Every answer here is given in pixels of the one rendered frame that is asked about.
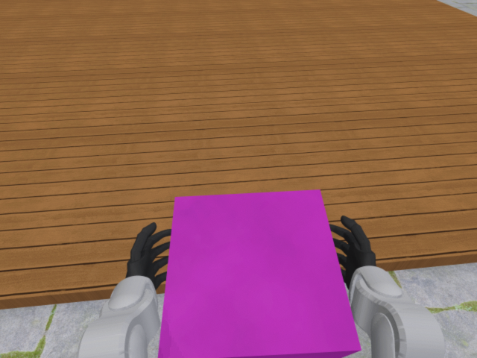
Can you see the carton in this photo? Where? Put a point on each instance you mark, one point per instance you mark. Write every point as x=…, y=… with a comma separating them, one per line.
x=254, y=275

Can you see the robot left hand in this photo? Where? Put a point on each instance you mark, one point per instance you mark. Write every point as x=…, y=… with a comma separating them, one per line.
x=142, y=255

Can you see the robot right forearm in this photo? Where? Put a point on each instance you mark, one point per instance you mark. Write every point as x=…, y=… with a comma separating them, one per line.
x=397, y=327

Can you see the robot left forearm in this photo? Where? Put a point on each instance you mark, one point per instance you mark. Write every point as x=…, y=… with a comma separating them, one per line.
x=127, y=322

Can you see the robot right hand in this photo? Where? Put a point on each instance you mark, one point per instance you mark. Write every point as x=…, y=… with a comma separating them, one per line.
x=358, y=249

